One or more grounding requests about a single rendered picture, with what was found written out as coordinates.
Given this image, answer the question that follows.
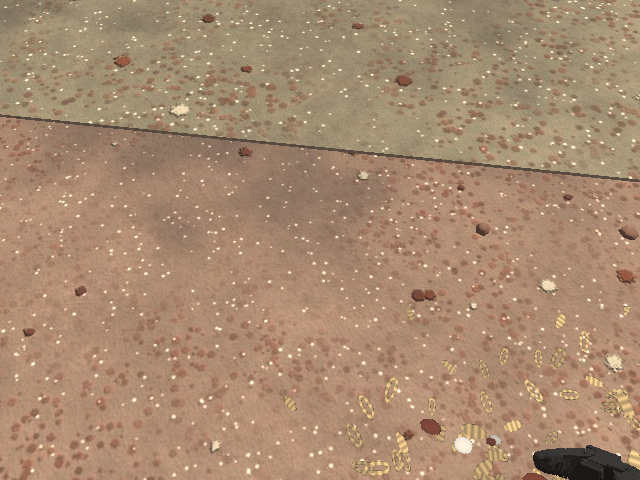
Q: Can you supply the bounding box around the right robot hand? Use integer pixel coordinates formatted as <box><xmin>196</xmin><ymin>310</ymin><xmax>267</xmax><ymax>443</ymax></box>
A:
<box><xmin>533</xmin><ymin>445</ymin><xmax>640</xmax><ymax>480</ymax></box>

